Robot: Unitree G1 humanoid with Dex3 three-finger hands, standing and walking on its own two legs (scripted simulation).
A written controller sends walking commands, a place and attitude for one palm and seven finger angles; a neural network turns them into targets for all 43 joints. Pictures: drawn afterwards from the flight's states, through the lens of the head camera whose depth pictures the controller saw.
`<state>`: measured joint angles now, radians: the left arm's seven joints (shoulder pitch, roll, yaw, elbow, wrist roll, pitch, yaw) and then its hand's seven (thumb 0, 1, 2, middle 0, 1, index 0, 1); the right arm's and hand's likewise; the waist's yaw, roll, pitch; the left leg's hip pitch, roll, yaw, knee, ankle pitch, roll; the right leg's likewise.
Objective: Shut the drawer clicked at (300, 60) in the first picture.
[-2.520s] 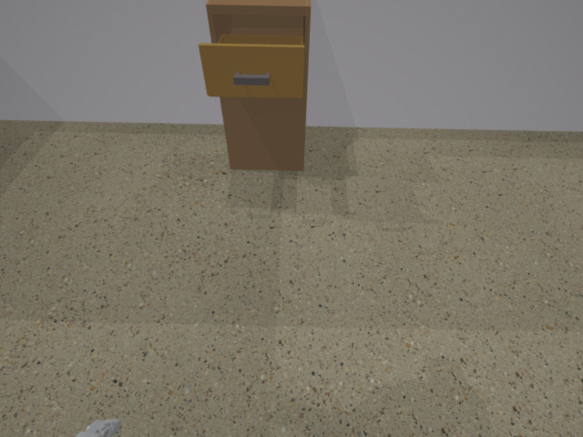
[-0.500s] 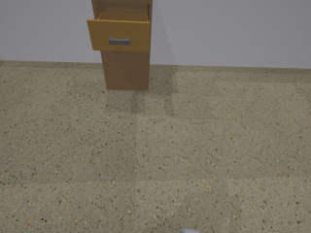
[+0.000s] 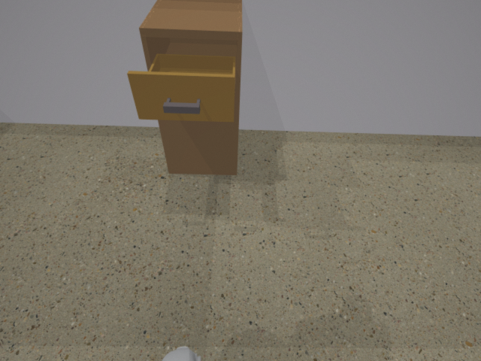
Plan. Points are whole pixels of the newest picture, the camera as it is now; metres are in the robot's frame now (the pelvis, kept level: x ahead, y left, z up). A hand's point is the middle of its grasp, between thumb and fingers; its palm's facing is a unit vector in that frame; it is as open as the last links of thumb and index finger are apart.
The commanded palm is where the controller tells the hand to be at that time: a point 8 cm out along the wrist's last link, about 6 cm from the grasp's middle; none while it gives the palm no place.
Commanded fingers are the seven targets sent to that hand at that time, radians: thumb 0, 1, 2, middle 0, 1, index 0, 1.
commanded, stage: walk to a spot facing it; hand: left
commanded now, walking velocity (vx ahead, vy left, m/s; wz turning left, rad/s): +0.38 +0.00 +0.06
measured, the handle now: (182, 104) +0.92 +0.23 -0.08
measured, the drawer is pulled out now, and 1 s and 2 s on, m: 0.30 0.30 0.30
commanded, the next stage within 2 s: turn to face it in 0.48 s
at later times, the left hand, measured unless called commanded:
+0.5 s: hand (145, 306) +0.27 +0.21 -0.17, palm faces -0.03 -0.98 -0.18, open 7.3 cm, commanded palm none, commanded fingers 0.00 0.90 0.90 -0.20 -0.30 -0.20 -0.30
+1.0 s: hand (191, 235) +0.45 +0.14 -0.17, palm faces +0.01 -0.98 -0.19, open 7.2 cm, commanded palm none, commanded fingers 0.00 0.90 0.90 -0.20 -0.30 -0.20 -0.30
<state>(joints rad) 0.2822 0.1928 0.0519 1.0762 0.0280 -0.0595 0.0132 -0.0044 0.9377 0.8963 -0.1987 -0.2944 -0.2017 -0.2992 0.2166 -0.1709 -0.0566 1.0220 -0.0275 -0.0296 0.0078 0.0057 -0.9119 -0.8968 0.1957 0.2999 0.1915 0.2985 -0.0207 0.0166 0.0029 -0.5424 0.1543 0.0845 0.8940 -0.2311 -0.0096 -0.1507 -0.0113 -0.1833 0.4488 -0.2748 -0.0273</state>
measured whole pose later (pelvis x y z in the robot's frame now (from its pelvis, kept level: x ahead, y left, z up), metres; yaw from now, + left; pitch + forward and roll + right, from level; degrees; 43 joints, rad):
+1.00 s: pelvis +0.36 -0.03 +0.00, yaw -2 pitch -2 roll -2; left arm 0.17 0.15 0.04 1.04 0.02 -0.02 0.03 -0.01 0.94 0.90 -0.20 -0.29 -0.20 -0.30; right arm 0.24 -0.17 -0.03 1.08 -0.02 0.01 -0.03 0.01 -0.94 -0.90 0.20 0.30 0.19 0.30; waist -0.01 0.03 0.02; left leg -0.34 0.10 0.08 0.70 -0.34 -0.03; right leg -0.22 -0.02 -0.25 0.47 -0.22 -0.06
